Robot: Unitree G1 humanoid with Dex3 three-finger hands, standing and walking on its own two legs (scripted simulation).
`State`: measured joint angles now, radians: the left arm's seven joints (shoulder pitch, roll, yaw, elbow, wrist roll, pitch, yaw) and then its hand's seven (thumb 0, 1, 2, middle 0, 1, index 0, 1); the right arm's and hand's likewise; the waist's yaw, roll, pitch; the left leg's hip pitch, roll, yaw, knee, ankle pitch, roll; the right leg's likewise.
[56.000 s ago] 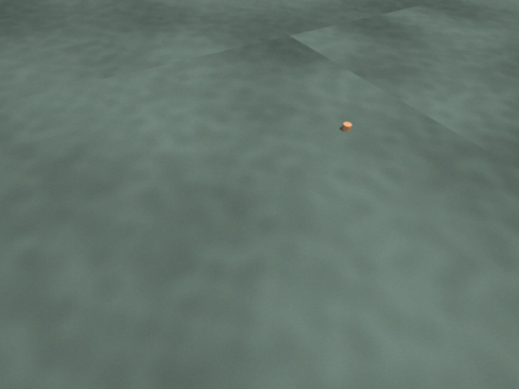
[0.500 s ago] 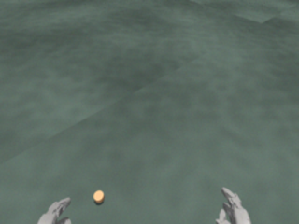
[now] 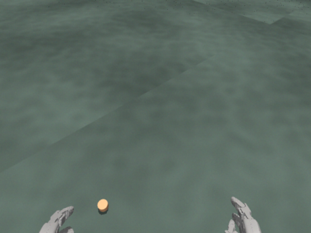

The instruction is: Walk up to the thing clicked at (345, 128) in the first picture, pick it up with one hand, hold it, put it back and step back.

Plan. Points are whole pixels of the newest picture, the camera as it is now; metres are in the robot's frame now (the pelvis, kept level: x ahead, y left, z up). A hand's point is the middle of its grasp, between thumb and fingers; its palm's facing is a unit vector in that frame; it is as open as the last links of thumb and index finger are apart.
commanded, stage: home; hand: left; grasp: from above
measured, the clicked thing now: (103, 205) +0.47 +0.25 -0.70
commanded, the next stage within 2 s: stand in 1.04 s
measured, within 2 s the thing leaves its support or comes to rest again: neither
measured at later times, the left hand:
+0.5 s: hand out of the picture +0.16 +0.17 -0.05, palm faces +0.03 -0.98 -0.19, open 7.4 cm
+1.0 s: hand out of the picture +0.17 +0.18 -0.05, palm faces +0.03 -0.98 -0.20, open 7.4 cm
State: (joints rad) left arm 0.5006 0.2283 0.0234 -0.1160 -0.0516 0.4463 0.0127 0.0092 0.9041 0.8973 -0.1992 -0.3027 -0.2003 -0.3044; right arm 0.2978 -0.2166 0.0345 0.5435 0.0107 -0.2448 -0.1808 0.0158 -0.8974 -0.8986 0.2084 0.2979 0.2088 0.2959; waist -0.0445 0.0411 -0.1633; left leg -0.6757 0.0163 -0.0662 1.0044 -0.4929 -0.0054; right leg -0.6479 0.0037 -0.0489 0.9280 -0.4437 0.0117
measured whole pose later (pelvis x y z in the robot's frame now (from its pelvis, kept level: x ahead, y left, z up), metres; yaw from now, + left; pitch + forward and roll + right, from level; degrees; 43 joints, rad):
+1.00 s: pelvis +0.00 +0.00 +0.00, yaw +0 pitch +10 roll -3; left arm 0.51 0.24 0.02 -0.15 -0.06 0.45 0.02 0.01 0.90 0.90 -0.20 -0.30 -0.20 -0.30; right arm 0.30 -0.22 0.03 0.53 0.01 -0.23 -0.18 0.02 -0.90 -0.90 0.21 0.30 0.21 0.30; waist -0.04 0.04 -0.16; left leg -0.69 0.02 -0.07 1.02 -0.51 0.00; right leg -0.66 0.00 -0.05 0.94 -0.45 0.01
